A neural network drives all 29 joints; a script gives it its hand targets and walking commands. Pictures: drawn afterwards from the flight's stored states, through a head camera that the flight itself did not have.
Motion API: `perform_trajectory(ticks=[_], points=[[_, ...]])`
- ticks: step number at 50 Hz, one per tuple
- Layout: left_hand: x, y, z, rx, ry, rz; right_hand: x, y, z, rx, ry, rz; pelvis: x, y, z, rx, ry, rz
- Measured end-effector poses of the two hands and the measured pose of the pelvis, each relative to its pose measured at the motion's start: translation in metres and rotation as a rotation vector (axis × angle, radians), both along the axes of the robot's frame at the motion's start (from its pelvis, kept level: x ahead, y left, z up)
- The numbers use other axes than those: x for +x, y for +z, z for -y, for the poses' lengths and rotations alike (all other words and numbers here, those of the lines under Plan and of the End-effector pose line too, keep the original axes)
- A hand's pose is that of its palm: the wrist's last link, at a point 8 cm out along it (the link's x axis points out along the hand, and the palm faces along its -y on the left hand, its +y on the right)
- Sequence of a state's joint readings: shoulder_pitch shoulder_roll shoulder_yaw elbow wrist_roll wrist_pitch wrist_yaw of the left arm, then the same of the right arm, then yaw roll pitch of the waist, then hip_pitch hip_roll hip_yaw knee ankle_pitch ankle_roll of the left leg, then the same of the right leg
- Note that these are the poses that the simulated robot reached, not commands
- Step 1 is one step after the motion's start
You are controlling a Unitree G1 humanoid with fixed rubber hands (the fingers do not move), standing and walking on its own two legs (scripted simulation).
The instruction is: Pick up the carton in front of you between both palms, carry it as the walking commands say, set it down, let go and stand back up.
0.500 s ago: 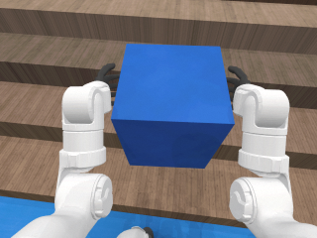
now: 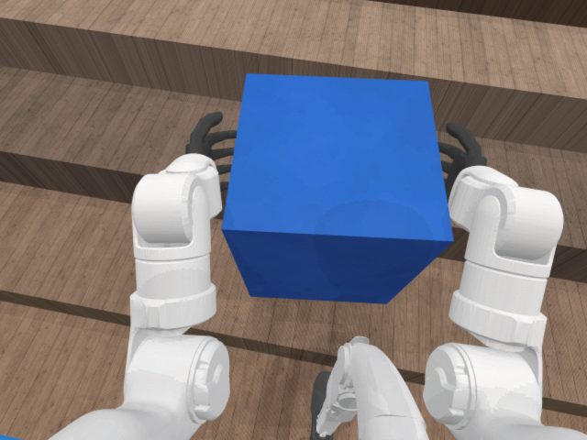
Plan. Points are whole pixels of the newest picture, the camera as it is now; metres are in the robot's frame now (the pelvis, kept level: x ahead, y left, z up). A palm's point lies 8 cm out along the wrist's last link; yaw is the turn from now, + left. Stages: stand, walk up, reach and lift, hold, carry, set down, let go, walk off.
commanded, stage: carry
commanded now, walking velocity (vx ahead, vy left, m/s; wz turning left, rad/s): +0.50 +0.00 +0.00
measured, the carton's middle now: (326, 204) +0.40 +0.01 +0.06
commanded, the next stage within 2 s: none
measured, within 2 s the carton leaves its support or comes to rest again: neither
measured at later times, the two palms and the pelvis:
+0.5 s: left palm out of the picture +0.74 +0.15 +0.40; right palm out of the picture +0.71 -0.15 +0.37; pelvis +0.34 +0.03 +0.19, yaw +2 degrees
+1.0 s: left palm out of the picture +0.95 +0.22 +0.50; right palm out of the picture +1.05 -0.06 +0.50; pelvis +0.62 -0.03 +0.30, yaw +14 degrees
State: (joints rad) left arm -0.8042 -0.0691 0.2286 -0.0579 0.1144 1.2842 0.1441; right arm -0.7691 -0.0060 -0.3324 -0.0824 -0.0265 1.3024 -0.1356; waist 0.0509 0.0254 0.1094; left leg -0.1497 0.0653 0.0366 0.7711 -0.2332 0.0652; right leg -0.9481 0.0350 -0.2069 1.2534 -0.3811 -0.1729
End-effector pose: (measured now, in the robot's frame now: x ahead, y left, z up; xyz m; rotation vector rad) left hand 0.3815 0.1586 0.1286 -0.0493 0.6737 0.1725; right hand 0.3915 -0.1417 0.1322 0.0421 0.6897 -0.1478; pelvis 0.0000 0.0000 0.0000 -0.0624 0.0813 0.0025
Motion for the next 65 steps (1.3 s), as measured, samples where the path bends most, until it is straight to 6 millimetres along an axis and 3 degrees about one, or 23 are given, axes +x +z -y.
perform_trajectory(ticks=[5, 10, 15, 18, 23, 26, 30, 34, 37, 40, 44, 46, 48, 53, 56, 58, 61, 63, 65], points=[[0.032, 0.037, -0.028, -0.009, 0.113, -0.088, 0.07, 0.04, -0.031, -0.001, 0.112, -0.086, 0.057, 0.07, 0.017, 0.012, 0.01, 0.021], [0.088, 0.109, -0.04, -0.023, 0.179, -0.052, 0.137, 0.11, -0.048, 0.001, 0.168, -0.046, 0.122, 0.129, 0.025, 0.078, 0.04, 0.021], [0.167, 0.194, -0.04, 0.055, 0.151, 0.075, 0.208, 0.175, -0.046, 0.035, 0.173, 0.086, 0.193, 0.145, 0.011, 0.109, 0.019, 0.018], [0.22, 0.229, -0.032, 0.078, 0.096, 0.112, 0.246, 0.203, -0.036, 0.027, 0.137, 0.124, 0.24, 0.148, 0.001, 0.132, 0.004, 0.028], [0.318, 0.259, -0.004, 0.083, -0.046, 0.049, 0.304, 0.231, -0.004, -0.001, 0.025, 0.054, 0.32, 0.17, -0.023, 0.144, 0.017, 0.017], [0.37, 0.271, 0.021, 0.05, -0.132, -0.023, 0.326, 0.247, 0.019, -0.035, -0.054, -0.024, 0.35, 0.201, -0.033, 0.163, 0.031, 0.038], [0.416, 0.298, 0.041, 0.002, -0.163, -0.096, 0.355, 0.277, 0.037, -0.026, -0.109, -0.098, 0.389, 0.253, -0.04, 0.15, 0.045, 0.053], [0.467, 0.345, 0.039, -0.028, -0.143, -0.064, 0.411, 0.329, 0.035, -0.023, -0.109, -0.067, 0.429, 0.29, -0.04, 0.101, 0.051, 0.04], [0.503, 0.374, 0.025, -0.051, -0.109, -0.031, 0.459, 0.366, 0.023, -0.046, -0.078, -0.034, 0.464, 0.304, -0.029, 0.074, 0.066, 0.013], [0.53, 0.389, 0.004, -0.054, -0.048, -0.029, 0.508, 0.389, 0.004, -0.068, -0.013, -0.033, 0.506, 0.313, -0.015, 0.062, 0.098, -0.036], [0.559, 0.389, -0.02, -0.051, 0.037, -0.047, 0.567, 0.394, -0.024, -0.08, 0.127, -0.049, 0.559, 0.319, 0.006, 0.066, 0.169, -0.085], [0.564, 0.385, -0.033, -0.019, 0.105, -0.064, 0.597, 0.39, -0.039, -0.079, 0.195, -0.063, 0.584, 0.323, 0.014, 0.084, 0.218, -0.084], [0.568, 0.381, -0.049, 0.02, 0.187, -0.037, 0.63, 0.385, -0.061, -0.054, 0.283, -0.032, 0.605, 0.311, 0.021, 0.112, 0.229, -0.08], [0.581, 0.353, -0.085, 0.08, 0.337, -0.048, 0.69, 0.344, -0.113, 0.029, 0.414, -0.035, 0.658, 0.297, 0.026, 0.127, 0.254, -0.051], [0.607, 0.342, -0.097, 0.061, 0.393, -0.092, 0.725, 0.324, -0.128, 0.058, 0.432, -0.089, 0.697, 0.315, 0.026, 0.14, 0.322, -0.025], [0.643, 0.339, -0.095, 0.016, 0.37, -0.099, 0.748, 0.319, -0.121, 0.055, 0.398, -0.106, 0.716, 0.328, 0.025, 0.134, 0.322, -0.02], [0.7, 0.348, -0.071, 0.01, 0.298, -0.098, 0.774, 0.316, -0.087, 0.069, 0.312, -0.106, 0.745, 0.357, 0.018, 0.174, 0.362, 0.02], [0.732, 0.366, -0.051, 0.018, 0.255, -0.123, 0.788, 0.326, -0.063, 0.096, 0.252, -0.134, 0.77, 0.391, 0.013, 0.176, 0.371, 0.04], [0.769, 0.387, -0.036, 0.004, 0.212, -0.139, 0.809, 0.351, -0.044, 0.09, 0.202, -0.148, 0.799, 0.423, 0.01, 0.148, 0.359, 0.04]])
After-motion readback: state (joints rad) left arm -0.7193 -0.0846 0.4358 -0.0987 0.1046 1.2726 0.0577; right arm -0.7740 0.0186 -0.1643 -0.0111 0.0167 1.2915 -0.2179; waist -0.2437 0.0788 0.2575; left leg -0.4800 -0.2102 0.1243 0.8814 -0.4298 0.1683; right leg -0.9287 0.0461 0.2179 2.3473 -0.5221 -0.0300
